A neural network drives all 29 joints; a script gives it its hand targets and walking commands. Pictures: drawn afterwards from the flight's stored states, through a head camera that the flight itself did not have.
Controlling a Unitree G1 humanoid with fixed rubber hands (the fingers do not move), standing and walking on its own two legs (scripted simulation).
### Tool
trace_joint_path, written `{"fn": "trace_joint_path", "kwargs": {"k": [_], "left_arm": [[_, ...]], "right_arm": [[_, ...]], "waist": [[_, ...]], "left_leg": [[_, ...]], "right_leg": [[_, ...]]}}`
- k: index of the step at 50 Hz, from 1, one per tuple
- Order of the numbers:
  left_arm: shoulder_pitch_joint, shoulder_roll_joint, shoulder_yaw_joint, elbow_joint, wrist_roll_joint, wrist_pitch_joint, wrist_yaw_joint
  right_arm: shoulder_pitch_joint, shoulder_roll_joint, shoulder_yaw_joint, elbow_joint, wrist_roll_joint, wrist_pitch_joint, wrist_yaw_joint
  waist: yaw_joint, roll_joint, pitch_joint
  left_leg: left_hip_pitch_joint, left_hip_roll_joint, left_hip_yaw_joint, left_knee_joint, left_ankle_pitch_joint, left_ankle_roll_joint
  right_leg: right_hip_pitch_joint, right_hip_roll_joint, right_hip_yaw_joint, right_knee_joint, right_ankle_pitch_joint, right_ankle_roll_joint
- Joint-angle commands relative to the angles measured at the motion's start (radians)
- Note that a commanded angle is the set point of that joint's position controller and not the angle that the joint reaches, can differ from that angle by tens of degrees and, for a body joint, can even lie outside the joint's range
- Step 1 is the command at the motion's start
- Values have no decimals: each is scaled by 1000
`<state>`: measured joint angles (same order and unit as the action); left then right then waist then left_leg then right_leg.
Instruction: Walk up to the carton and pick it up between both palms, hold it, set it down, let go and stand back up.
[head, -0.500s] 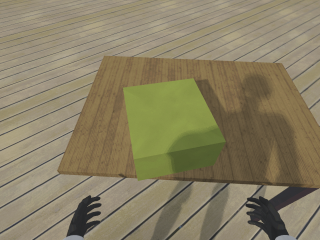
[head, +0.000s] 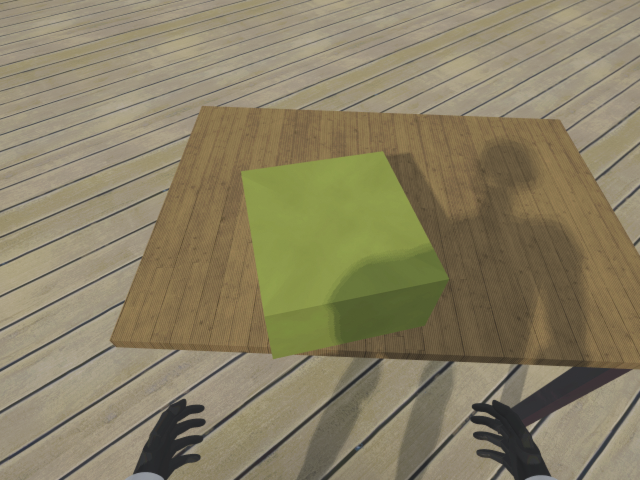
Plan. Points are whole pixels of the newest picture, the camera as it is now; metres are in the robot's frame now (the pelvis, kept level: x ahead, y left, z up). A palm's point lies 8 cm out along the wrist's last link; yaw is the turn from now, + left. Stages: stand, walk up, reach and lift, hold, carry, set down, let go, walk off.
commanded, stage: let go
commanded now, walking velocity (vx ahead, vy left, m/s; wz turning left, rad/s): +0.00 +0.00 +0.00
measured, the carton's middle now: (331, 247) +0.47 +0.02 -0.05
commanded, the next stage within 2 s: stand in 0.10 s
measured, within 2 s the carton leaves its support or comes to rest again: neither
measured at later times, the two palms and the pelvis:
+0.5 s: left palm out of the picture +0.08 +0.31 -0.11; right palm out of the picture +0.13 -0.23 -0.09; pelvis +0.00 +0.01 +0.00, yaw +0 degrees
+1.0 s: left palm out of the picture +0.05 +0.31 -0.12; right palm out of the picture +0.12 -0.23 -0.10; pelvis +0.00 +0.01 +0.00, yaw +0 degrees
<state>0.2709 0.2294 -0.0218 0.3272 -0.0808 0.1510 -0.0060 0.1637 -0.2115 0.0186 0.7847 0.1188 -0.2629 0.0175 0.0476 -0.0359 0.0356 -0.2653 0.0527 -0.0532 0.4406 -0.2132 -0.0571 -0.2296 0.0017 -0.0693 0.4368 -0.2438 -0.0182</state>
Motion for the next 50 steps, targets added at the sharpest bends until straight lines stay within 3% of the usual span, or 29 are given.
{"fn": "trace_joint_path", "kwargs": {"k": [1, 5, 6, 7, 9, 11, 12, 13, 16, 19, 20, 21, 22, 24, 25, 26, 27, 29, 30, 32, 34, 36, 38, 42, 44, 46, 47, 49, 50], "left_arm": [[-80, 117, 39, -81, 37, -33, -2], [-97, 108, 40, -100, 38, -41, 10], [-25, 283, 138, 82, 155, -117, 20], [-44, 304, 141, 107, 161, -141, 18], [-4, 261, 119, 191, 142, -170, 22], [-41, 264, 123, 216, 140, -188, 16], [-41, 257, 114, 245, 138, -197, 12], [-60, 257, 113, 259, 143, -204, 10], [-76, 255, 117, 322, 141, -210, 4], [-39, 271, 106, 383, 133, -214, 2], [-42, 266, 105, 411, 142, -218, 2], [-39, 274, 105, 431, 134, -210, 3], [-50, 309, 113, 442, 136, -213, 8], [-70, 314, 117, 448, 140, -219, 6], [-57, 312, 106, 478, 139, -211, 9], [-54, 318, 109, 481, 130, -205, 5], [-41, 328, 106, 488, 140, -216, 9], [-58, 328, 109, 494, 134, -224, 0], [-46, 340, 106, 508, 138, -219, -3], [-59, 327, 106, 534, 137, -215, 2], [-44, 342, 91, 542, 133, -221, 1], [-13, 321, 100, 550, 122, -223, 6], [-44, 331, 100, 551, 127, -228, 9], [-53, 347, 101, 561, 124, -225, 6], [-26, 350, 97, 582, 117, -219, 13], [-45, 339, 96, 593, 123, -219, 11], [-38, 354, 100, 603, 123, -216, 18], [-32, 340, 95, 596, 120, -213, 14], [-51, 356, 101, 594, 125, -215, 16]], "right_arm": [[0, -24, -72, -70, -105, -33, -30], [-23, -33, -78, -82, -105, -43, -22], [24, -341, -116, -60, -209, 69, -28], [20, -330, -119, -77, -187, 125, -29], [-24, -308, -110, -90, -191, 169, -29], [-28, -308, -98, -94, -170, 190, -34], [-14, -304, -103, -80, -174, 188, -29], [-23, -318, -106, -96, -178, 194, -30], [12, -335, -107, -84, -182, 202, -30], [2, -353, -99, -66, -182, 217, -31], [40, -343, -97, -62, -176, 218, -33], [-12, -368, -105, -72, -187, 225, -30], [15, -359, -105, -61, -180, 229, -28], [11, -347, -92, -55, -172, 223, -27], [-6, -339, -86, -42, -173, 220, -29], [-21, -353, -94, -59, -188, 220, -21], [3, -326, -94, -45, -172, 230, -24], [-16, -331, -87, -49, -176, 221, -24], [-15, -354, -96, -40, -169, 221, -28], [-10, -343, -98, -37, -168, 225, -21], [-33, -380, -107, -19, -176, 226, -29], [11, -368, -103, -9, -168, 224, -33], [-5, -346, -97, -16, -170, 231, -27], [-25, -350, -93, -26, -163, 228, -30], [11, -361, -95, 3, -156, 224, -27], [-34, -336, -89, 4, -160, 227, -30], [-14, -352, -90, 10, -157, 229, -30], [-38, -352, -89, 2, -159, 220, -28], [-38, -349, -92, 8, -157, 224, -30]], "waist": [[-102, 47, -134], [-90, 49, -150], [35, -29, -247], [16, -40, -314], [19, 46, -215], [-2, 42, -212], [4, -37, -193], [5, 18, -207], [-14, 73, -213], [9, 56, -183], [-17, 33, -201], [-8, 118, -164], [-18, 66, -149], [-15, 67, -170], [-12, 81, -134], [-9, 167, -106], [-12, 77, -163], [-2, 129, -135], [7, 108, -141], [-13, 134, -143], [-19, 74, -123], [-6, 88, -129], [-30, 141, -146], [-25, 98, -152], [-12, 181, -121], [-21, 144, -134], [-27, 80, -140], [-29, 147, -156], [-22, 85, -153]], "left_leg": [[238, -74, 118, -77, 164, 39], [229, -66, 118, -69, 206, 32], [108, 48, -40, 67, 407, 66], [90, 46, -18, 79, 406, 77], [56, 28, -7, 79, 293, 74], [47, 27, -1, 68, 201, 85], [35, 22, -27, 53, 166, 88], [69, 21, -5, 56, 140, 89], [78, 28, -15, 60, 143, 103], [81, 33, -25, 64, 154, 108], [79, 43, -52, 60, 150, 111], [50, 36, -30, 49, 118, 103], [35, 36, -40, 25, 94, 102], [72, 39, -42, 38, 98, 103], [52, 51, -61, 18, 87, 117], [36, 36, -33, 26, 105, 101], [55, 42, -57, 11, 109, 105], [23, 44, -57, -2, 55, 114], [35, 62, -77, 1, 89, 113], [45, 55, -60, -2, 146, 108], [81, 47, -66, -5, 133, 95], [49, 54, -67, 12, 127, 107], [43, 49, -54, 1, 84, 103], [61, 51, -48, 9, 166, 98], [47, 45, -39, -3, 171, 107], [57, 51, -57, -9, 184, 109], [69, 57, -62, -10, 203, 102], [81, 66, -50, -1, 220, 95], [80, 60, -50, -2, 249, 89]], "right_leg": [[92, -5, 64, -127, 139, 21], [96, 7, 54, -107, 166, 22], [177, -88, 62, 19, 262, 38], [227, -92, 70, 51, 262, 30], [175, -106, 84, 6, 236, 31], [141, -104, 78, -7, 178, 21], [127, -99, 75, -26, 132, 22], [118, -116, 98, -35, 130, 9], [103, -119, 103, -40, 118, -8], [100, -109, 96, -50, 106, 1], [116, -117, 97, -56, 128, -6], [87, -116, 106, -67, 94, 2], [94, -121, 102, -57, 54, -5], [63, -121, 111, -72, 21, -8], [88, -120, 101, -71, 37, 0], [69, -123, 106, -78, 19, 1], [108, -121, 98, -63, 37, -9], [91, -113, 106, -71, 22, -5], [96, -127, 99, -73, 26, -13], [107, -123, 103, -57, 106, -13], [69, -114, 86, -82, 81, 9], [100, -128, 112, -95, 110, -3], [118, -126, 110, -90, 67, 0], [137, -140, 95, -77, 183, 8], [127, -133, 115, -85, 181, -1], [134, -134, 102, -81, 179, -3], [122, -130, 101, -62, 176, -9], [133, -139, 104, -72, 225, -6], [148, -131, 86, -66, 222, 3]]}}
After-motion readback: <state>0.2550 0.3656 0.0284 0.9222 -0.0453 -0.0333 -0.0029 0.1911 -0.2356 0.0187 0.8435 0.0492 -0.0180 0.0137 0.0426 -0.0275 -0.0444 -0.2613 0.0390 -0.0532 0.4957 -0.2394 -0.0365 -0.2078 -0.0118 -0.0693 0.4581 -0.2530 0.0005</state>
